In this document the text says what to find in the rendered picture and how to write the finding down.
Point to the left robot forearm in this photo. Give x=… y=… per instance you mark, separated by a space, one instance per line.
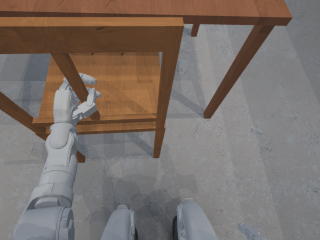
x=55 y=187

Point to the robot left upper arm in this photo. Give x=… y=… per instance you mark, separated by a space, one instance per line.
x=50 y=223

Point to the robot right hand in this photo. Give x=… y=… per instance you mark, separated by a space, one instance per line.
x=250 y=232

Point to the chair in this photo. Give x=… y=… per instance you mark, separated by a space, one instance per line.
x=121 y=53

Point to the table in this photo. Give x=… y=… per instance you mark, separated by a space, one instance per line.
x=263 y=14

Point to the robot left thigh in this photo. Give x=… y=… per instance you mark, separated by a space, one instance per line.
x=120 y=226

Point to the robot thigh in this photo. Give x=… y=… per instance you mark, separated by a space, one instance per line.
x=192 y=218
x=120 y=226

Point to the robot right thigh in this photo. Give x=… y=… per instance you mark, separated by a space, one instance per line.
x=192 y=218

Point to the robot left hand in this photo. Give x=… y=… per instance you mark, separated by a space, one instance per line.
x=66 y=101

